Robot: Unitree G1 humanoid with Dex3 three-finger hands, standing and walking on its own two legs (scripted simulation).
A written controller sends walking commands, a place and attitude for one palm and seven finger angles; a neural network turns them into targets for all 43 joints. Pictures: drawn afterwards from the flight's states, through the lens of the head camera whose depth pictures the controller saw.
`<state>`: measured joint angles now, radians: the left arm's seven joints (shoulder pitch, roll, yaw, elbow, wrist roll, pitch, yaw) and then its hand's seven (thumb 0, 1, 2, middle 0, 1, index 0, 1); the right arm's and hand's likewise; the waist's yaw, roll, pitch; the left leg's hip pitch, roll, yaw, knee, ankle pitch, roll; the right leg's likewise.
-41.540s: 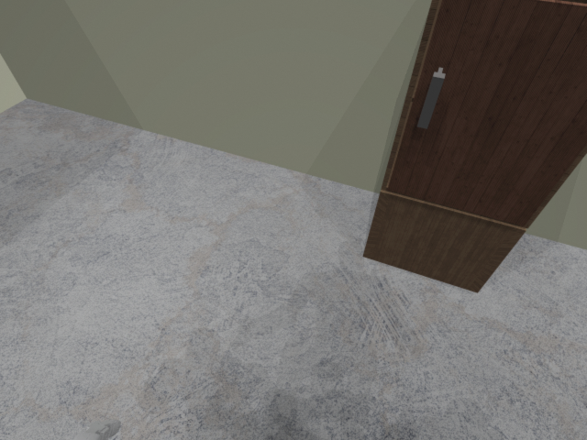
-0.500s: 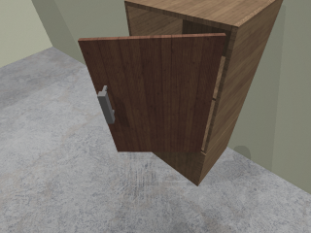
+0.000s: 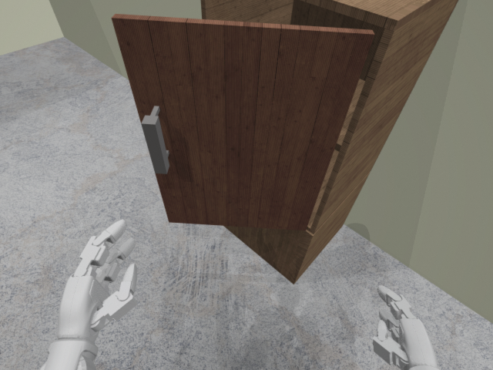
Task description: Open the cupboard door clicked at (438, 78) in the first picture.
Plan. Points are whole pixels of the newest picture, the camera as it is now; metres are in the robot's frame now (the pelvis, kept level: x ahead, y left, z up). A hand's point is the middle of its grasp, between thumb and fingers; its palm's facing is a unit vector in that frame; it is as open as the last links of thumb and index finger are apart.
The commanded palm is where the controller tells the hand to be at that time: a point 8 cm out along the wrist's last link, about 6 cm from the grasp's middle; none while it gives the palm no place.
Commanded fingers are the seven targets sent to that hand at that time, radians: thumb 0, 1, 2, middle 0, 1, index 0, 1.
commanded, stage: raise the hand with hooked fingers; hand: left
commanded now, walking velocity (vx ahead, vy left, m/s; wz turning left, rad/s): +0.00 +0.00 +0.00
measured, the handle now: (159, 140) +0.55 +0.21 +0.05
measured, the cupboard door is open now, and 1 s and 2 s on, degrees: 40 40 40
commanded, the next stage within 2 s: move the hooked fingers beside the handle in 1.80 s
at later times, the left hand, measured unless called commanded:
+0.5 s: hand (107, 305) +0.22 +0.22 +0.01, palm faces -0.05 -1.00 -0.01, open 10.8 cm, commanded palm +0.17 +0.28 +0.02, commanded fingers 0.00 -0.06 0.49 -0.27 -0.92 -0.27 -0.92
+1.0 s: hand (57, 278) +0.24 +0.29 +0.05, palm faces +0.04 -1.00 -0.05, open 13.6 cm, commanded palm +0.21 +0.33 +0.05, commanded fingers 0.00 -0.50 0.30 -0.30 -1.20 -0.30 -1.20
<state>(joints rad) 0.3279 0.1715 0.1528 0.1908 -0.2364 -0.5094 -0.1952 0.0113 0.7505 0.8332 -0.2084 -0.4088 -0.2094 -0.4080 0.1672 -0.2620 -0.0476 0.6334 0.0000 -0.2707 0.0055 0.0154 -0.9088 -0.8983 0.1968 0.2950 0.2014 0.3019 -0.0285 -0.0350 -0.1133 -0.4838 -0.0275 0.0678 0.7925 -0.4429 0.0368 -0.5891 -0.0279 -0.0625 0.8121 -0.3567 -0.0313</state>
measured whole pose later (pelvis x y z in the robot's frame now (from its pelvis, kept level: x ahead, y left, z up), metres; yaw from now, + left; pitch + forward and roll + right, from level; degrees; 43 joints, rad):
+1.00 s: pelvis -0.02 +0.02 -0.02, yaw +2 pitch +10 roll -3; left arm 0.11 0.38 0.36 0.24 -0.36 -0.27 -0.43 0.00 -0.40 0.35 -0.29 -1.14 -0.30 -1.14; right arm 0.26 -0.26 0.06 0.52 0.04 -0.24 -0.06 0.02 -0.90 -0.90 0.20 0.30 0.20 0.30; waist 0.00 0.02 -0.09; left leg -0.63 -0.02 0.01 0.96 -0.50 0.06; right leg -0.67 -0.02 -0.11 0.87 -0.36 -0.01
